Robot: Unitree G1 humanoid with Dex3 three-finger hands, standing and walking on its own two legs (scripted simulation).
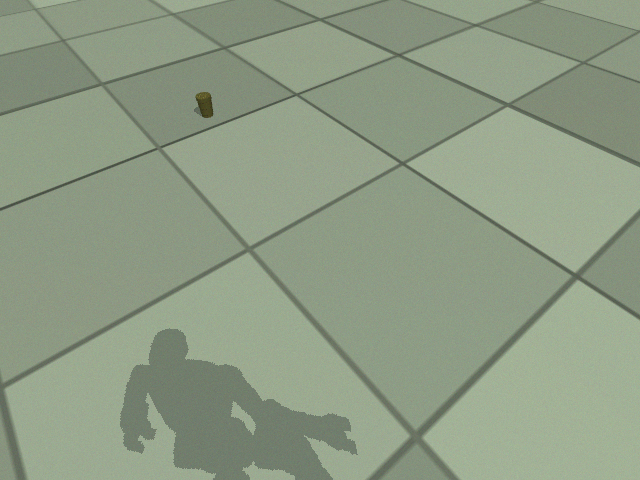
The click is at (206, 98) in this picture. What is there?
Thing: tapered cup
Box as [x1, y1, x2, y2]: [195, 92, 212, 117]
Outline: 198,93 195,96 202,115 204,117 211,116 212,108 210,94 207,92
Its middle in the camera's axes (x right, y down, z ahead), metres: -0.69 -0.79 +2.32
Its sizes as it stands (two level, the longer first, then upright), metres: 0.088 0.088 0.126
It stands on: the floor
